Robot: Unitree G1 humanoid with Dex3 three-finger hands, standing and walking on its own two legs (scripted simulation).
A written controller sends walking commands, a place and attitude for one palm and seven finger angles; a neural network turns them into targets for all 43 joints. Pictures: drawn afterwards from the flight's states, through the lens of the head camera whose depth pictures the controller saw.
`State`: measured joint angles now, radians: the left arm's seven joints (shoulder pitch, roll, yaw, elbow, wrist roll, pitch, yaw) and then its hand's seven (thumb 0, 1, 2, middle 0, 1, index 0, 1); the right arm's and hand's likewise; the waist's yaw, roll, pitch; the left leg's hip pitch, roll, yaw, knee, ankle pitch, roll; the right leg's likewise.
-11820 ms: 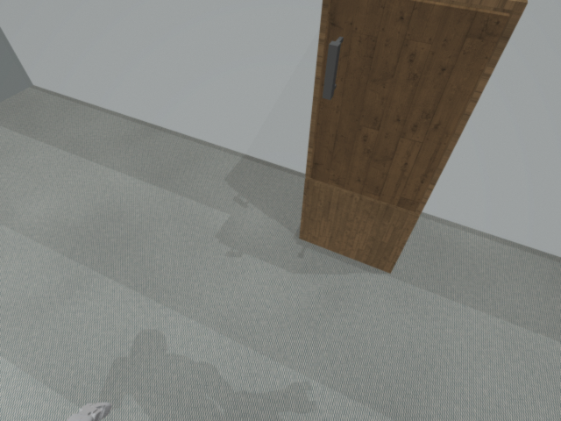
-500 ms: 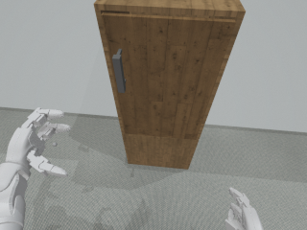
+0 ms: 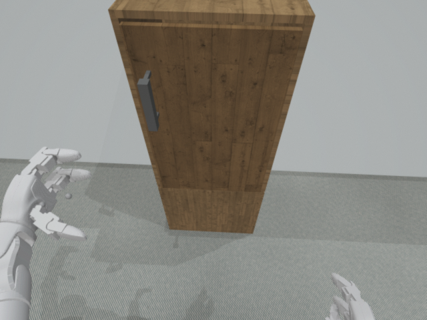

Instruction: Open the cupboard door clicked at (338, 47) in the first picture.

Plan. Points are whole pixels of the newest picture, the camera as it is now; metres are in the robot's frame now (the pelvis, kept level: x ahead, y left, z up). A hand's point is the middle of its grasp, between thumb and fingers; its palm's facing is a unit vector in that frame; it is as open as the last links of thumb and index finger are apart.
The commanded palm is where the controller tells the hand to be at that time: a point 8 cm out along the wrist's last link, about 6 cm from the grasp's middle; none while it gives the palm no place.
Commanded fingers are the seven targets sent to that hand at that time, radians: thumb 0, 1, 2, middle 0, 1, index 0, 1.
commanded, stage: raise the hand with hooked fingers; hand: left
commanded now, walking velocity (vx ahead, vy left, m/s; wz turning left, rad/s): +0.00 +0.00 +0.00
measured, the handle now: (151, 101) +0.58 +0.20 +0.08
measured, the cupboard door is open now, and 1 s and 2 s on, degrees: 0 0 0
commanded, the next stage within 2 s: move the hooked fingers beside the handle in 0.12 s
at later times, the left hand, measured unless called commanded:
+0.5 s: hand (77, 178) +0.33 +0.27 +0.10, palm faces +0.01 -1.00 -0.02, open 14.0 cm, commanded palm +0.30 +0.32 +0.10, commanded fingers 0.00 -0.50 0.30 -0.30 -1.20 -0.30 -1.20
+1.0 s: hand (98, 146) +0.41 +0.26 +0.10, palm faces +0.00 -1.00 -0.02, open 14.0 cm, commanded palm +0.39 +0.31 +0.09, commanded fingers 0.00 -0.50 0.30 -0.30 -1.20 -0.30 -1.20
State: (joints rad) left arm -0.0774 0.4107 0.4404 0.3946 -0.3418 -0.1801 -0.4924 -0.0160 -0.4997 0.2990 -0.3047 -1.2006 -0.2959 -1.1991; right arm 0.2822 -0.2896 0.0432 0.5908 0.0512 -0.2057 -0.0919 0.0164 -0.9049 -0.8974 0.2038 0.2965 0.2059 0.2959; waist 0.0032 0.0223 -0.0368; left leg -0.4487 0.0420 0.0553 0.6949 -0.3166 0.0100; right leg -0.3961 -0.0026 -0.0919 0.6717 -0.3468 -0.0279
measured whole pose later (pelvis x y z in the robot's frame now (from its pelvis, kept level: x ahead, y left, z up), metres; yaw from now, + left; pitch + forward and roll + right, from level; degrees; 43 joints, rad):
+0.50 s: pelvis +0.00 +0.01 +0.00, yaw +1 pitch +5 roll -1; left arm -0.29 0.43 0.39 0.56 -0.30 -0.18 -0.48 -0.02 -0.50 0.30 -0.30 -1.20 -0.30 -1.20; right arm 0.26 -0.28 0.06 0.61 0.05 -0.20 -0.10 0.02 -0.90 -0.90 0.21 0.30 0.21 0.30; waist 0.00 0.02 -0.03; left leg -0.49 0.03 0.04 0.72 -0.31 0.02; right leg -0.43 -0.01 -0.10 0.69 -0.35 -0.02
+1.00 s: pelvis +0.00 +0.01 -0.01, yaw +0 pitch +9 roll -1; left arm -0.56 0.50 0.42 0.87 -0.22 -0.25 -0.44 -0.02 -0.50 0.30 -0.30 -1.20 -0.30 -1.20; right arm 0.35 -0.29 0.05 0.63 0.04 -0.09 -0.07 0.01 -0.91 -0.90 0.20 0.30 0.21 0.30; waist -0.06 0.01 -0.05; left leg -0.58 0.04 0.06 0.75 -0.34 0.02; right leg -0.52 -0.01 -0.08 0.72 -0.36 -0.02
